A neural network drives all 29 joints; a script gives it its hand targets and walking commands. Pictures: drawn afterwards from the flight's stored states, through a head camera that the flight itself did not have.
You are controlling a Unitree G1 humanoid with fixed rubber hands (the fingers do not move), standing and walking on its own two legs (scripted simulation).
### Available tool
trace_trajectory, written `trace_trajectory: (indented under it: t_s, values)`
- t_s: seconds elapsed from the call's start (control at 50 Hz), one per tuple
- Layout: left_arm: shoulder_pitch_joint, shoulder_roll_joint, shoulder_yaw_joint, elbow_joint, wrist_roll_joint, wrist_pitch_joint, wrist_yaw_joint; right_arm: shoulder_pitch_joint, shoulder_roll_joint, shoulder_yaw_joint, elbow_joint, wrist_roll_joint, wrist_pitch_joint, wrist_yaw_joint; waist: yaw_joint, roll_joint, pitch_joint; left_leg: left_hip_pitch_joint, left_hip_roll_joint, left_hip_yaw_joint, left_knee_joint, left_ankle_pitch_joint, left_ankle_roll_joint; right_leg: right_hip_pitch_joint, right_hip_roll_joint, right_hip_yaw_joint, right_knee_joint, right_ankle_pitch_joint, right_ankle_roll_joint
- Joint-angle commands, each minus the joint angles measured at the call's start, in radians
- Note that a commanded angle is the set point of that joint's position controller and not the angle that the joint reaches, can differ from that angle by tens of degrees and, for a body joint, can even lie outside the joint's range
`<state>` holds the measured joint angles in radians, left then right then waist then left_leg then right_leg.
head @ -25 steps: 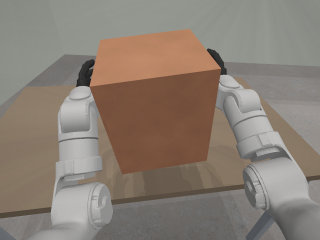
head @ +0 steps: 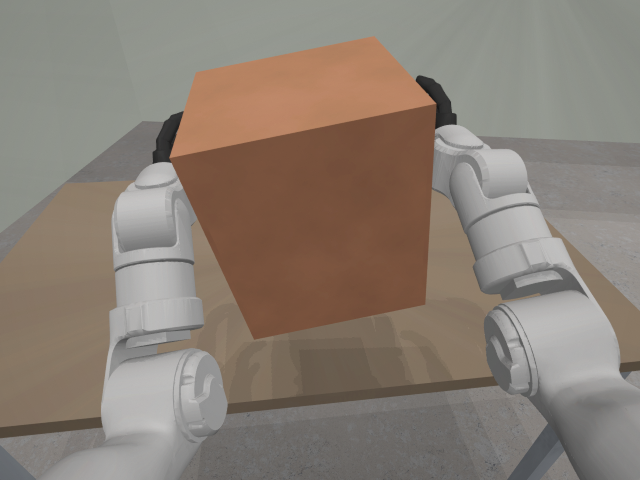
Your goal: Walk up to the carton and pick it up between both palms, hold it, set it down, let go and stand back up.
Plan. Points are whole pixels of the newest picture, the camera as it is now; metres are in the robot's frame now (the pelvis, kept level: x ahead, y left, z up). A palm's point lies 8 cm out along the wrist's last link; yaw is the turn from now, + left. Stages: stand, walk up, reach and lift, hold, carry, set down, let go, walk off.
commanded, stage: hold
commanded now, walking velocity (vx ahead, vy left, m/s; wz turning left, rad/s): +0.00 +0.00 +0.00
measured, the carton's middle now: (313, 190) +0.37 +0.00 +0.25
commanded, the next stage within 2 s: none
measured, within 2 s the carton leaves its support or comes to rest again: neither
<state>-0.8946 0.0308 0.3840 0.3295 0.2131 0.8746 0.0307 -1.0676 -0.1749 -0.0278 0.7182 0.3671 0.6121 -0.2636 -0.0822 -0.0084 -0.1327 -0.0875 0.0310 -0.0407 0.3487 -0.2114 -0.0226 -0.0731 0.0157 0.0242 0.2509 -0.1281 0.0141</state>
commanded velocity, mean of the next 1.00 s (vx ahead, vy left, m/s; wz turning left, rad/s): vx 0.00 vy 0.00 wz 0.00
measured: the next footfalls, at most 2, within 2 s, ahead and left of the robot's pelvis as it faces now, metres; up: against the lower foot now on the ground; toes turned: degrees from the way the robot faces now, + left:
none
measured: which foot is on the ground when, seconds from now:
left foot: down 0.00-1.00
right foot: down 0.00-1.00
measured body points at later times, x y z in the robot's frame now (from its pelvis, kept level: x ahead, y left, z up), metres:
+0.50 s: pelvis +0.00 +0.00 +0.00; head -0.09 +0.02 +0.44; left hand +0.38 +0.15 +0.28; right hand +0.38 -0.15 +0.31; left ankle -0.01 +0.13 -0.75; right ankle +0.01 -0.13 -0.75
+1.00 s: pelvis +0.00 +0.00 +0.00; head -0.08 +0.02 +0.44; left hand +0.39 +0.15 +0.28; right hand +0.39 -0.15 +0.31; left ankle -0.01 +0.13 -0.75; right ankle +0.01 -0.13 -0.75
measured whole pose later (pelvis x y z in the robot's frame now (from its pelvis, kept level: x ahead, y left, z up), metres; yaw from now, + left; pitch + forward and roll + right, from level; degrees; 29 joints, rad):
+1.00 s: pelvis +0.00 +0.00 +0.00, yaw +0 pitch -3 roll -1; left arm -0.95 0.06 0.39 0.36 0.21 0.95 0.02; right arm -1.12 -0.21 0.03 0.75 0.41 0.68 -0.29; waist -0.08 -0.01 -0.16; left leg -0.09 0.04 -0.04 0.35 -0.22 -0.03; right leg -0.07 0.02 0.02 0.25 -0.13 0.01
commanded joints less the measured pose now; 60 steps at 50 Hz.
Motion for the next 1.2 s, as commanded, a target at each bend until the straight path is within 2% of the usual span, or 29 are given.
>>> trace_trajectory:
  t_s: [0.0,0.1,0.22,0.42,0.5,0.56,0.66,0.78,0.88,1.0,1.18]
  values:
    - [-0.923,-0.533,-0.52,-0.184,-0.205,-0.066,-0.125,-0.837,0.672,0.314,-0.295,0.233,0.007,0.134,-0.014,0.104,-0.437,0.026,-0.074,0.014,0.041,0.382,-0.065,0.219,0.091,-0.047,0.054,0.311,0.013]
    - [-0.933,-0.545,-0.545,-0.26,-0.23,-0.05,-0.119,-0.851,0.682,0.336,-0.391,0.275,0.02,0.117,-0.019,0.109,-0.499,0.051,-0.079,0.007,0.073,0.461,-0.079,0.244,0.097,-0.044,0.064,0.403,0.019]
    - [-0.926,-0.545,-0.527,-0.245,-0.232,-0.028,-0.124,-0.877,0.681,0.323,-0.426,0.283,0.034,0.109,-0.016,0.101,-0.479,0.027,-0.084,0.013,0.064,0.415,-0.078,0.246,0.097,-0.04,0.059,0.387,0.023]
    - [-0.973,-0.522,-0.445,-0.077,-0.187,-0.022,-0.149,-0.92,0.67,0.24,-0.253,0.222,0.048,0.134,0.003,0.097,-0.315,-0.073,-0.072,0.026,-0.016,0.169,-0.05,0.173,0.088,-0.034,0.032,0.127,0.015]
    - [-0.979,-0.506,-0.417,-0.022,-0.168,-0.029,-0.157,-0.921,0.668,0.222,-0.192,0.202,0.05,0.147,0.01,0.091,-0.289,-0.108,-0.067,0.028,-0.043,0.097,-0.037,0.173,0.082,-0.031,0.032,0.078,0.015]
    - [-0.969,-0.499,-0.407,-0.009,-0.162,-0.034,-0.161,-0.913,0.664,0.228,-0.175,0.205,0.051,0.151,0.015,0.092,-0.302,-0.106,-0.067,0.028,-0.041,0.117,-0.036,0.186,0.082,-0.03,0.038,0.106,0.015]
    - [-0.955,-0.492,-0.411,-0.031,-0.162,-0.034,-0.163,-0.897,0.654,0.25,-0.181,0.228,0.055,0.144,0.015,0.099,-0.341,-0.069,-0.072,0.028,-0.011,0.225,-0.05,0.208,0.086,-0.033,0.047,0.195,0.012]
    - [-0.949,-0.505,-0.454,-0.116,-0.185,-0.027,-0.161,-0.886,0.646,0.278,-0.261,0.264,0.059,0.126,-0.001,0.112,-0.41,-0.017,-0.075,0.021,0.033,0.361,-0.072,0.238,0.094,-0.037,0.06,0.312,0.01]
    - [-0.941,-0.519,-0.474,-0.161,-0.202,-0.019,-0.159,-0.881,0.637,0.282,-0.316,0.284,0.063,0.113,-0.013,0.125,-0.442,0.01,-0.076,0.016,0.055,0.426,-0.087,0.25,0.1,-0.038,0.062,0.369,0.01]
    - [-0.951,-0.525,-0.466,-0.159,-0.208,-0.016,-0.157,-0.898,0.64,0.273,-0.33,0.286,0.066,0.113,-0.01,0.124,-0.438,0.001,-0.076,0.017,0.051,0.408,-0.087,0.244,0.101,-0.035,0.057,0.35,0.009]
    - [-0.979,-0.519,-0.435,-0.086,-0.201,-0.024,-0.157,-0.933,0.653,0.249,-0.277,0.26,0.063,0.125,0.005,0.106,-0.397,-0.04,-0.075,0.023,0.018,0.293,-0.069,0.21,0.096,-0.032,0.046,0.241,0.008]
